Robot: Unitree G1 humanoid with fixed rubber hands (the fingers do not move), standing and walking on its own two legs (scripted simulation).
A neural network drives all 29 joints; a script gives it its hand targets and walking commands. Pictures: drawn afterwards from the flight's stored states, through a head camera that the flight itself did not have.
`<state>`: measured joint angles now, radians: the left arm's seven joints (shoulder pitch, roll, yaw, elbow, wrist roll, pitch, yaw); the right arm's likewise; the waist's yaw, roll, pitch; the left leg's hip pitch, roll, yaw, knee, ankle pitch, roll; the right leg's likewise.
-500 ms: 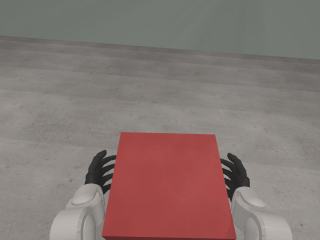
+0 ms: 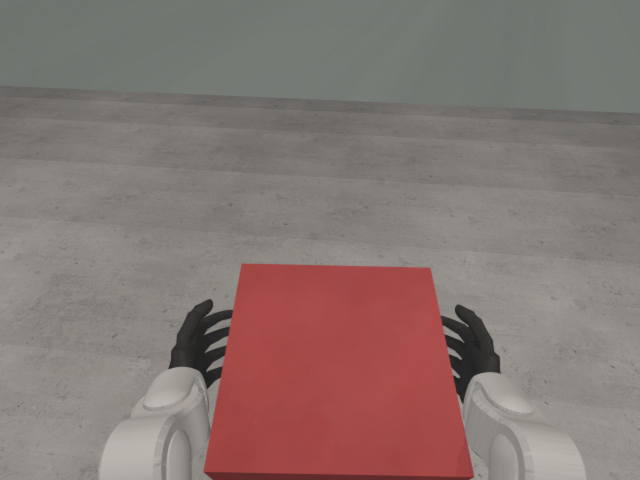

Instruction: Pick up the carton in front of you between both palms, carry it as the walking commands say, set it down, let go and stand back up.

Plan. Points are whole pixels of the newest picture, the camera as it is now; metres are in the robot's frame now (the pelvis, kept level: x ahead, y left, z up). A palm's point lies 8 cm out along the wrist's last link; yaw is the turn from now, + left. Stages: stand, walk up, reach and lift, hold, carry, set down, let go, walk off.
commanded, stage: carry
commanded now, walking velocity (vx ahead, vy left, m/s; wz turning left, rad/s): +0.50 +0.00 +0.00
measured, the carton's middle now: (332, 395) +0.23 +0.00 +0.03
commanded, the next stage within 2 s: none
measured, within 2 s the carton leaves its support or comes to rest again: neither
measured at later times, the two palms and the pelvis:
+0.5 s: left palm (234, 186) +0.56 +0.16 +0.10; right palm (413, 187) +0.55 -0.14 +0.10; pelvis +0.34 +0.02 +0.00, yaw -2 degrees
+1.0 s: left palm (264, 100) +0.89 +0.15 +0.11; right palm (394, 102) +0.89 -0.15 +0.10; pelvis +0.67 +0.00 +0.01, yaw +0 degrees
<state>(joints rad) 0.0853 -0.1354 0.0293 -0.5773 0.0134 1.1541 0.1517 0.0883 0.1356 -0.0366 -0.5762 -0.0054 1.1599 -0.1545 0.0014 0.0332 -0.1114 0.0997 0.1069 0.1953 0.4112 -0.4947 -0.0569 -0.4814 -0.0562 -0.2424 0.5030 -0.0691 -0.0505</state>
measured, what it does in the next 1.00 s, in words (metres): walks ahead: left foot, then right foot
